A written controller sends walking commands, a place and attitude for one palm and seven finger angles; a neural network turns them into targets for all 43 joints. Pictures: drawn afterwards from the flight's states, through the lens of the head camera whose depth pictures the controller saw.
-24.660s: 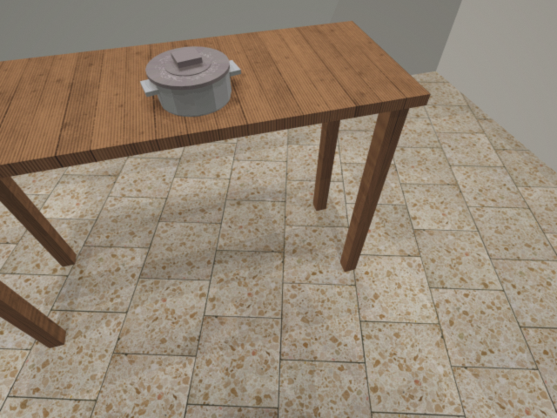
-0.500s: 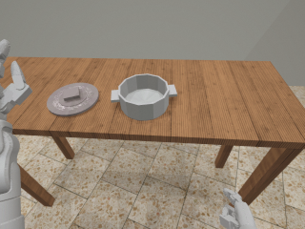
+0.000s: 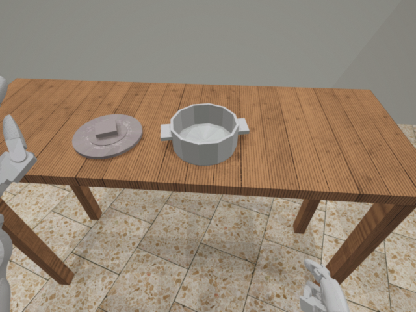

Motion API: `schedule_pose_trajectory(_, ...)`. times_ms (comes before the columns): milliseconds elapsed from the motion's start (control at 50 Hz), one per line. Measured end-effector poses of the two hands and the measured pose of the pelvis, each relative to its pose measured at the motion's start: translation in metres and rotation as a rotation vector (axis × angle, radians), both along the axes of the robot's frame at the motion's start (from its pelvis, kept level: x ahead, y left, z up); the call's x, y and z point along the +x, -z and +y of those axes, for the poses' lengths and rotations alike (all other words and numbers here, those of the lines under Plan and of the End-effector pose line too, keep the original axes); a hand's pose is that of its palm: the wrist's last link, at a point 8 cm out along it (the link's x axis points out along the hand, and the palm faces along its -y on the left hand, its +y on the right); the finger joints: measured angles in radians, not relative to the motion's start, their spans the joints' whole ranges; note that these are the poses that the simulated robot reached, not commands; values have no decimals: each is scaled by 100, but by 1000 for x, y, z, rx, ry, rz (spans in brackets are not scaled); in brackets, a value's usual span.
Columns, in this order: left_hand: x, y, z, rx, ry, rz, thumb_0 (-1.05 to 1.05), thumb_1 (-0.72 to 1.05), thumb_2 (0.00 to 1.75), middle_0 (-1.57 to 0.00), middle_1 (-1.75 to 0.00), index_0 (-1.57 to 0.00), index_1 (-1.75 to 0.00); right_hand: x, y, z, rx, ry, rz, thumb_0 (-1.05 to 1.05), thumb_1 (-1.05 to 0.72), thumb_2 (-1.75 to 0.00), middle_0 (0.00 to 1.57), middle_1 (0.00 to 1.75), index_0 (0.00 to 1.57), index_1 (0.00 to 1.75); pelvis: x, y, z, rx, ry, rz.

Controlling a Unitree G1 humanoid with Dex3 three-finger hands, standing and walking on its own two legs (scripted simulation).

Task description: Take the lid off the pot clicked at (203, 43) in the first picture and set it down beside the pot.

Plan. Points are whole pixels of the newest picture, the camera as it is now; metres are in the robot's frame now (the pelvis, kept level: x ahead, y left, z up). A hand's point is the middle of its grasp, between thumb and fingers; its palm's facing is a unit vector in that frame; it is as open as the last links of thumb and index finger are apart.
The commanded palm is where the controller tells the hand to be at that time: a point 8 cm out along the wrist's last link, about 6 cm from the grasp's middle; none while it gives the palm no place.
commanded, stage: draw the hand back to the body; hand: left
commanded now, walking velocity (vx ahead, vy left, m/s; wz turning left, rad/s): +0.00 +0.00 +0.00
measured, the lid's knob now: (106, 128) +0.50 +0.33 +0.08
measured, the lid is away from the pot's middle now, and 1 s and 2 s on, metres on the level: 0.25 0.25 0.25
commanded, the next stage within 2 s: step back with the hand held close in 0.26 s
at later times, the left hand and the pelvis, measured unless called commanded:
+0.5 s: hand out of the picture +0.18 +0.26 +0.28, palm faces +0.55 -0.77 -0.33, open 7.5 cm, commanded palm +0.12 +0.30 +0.27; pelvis -0.01 +0.01 +0.00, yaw +0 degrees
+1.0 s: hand out of the picture +0.13 +0.26 +0.27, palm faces +0.48 -0.78 -0.40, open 7.5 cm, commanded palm +0.05 +0.31 +0.27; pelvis -0.08 +0.03 -0.02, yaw +0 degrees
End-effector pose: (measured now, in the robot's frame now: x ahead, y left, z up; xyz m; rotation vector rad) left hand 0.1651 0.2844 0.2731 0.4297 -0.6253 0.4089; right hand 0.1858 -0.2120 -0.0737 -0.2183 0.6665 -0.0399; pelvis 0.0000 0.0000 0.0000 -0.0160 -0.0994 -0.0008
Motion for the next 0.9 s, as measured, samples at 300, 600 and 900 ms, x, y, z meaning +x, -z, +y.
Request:
schedule_pose_trajectory(300,-30,3,7,23,-37,2,1,88,90,-21,-31,-21,-30,7,-5,22,4,-46,-25,1,-91,-90,20,30,20,30,-2,1,8,-5,-11,-4)
schedule_pose_trajectory(600,-14,0,12,169,27,-19,1,88,90,-21,-31,-20,-30,-17,-10,3,-33,71,26,1,-91,-90,21,30,20,30,-13,4,25,-18,7,82)
schedule_pose_trajectory(900,-62,-8,10,286,31,-104,1,88,90,-22,-31,-21,-30,-93,14,0,-45,142,100,1,-91,-90,20,30,20,30,-54,17,31,-16,16,124)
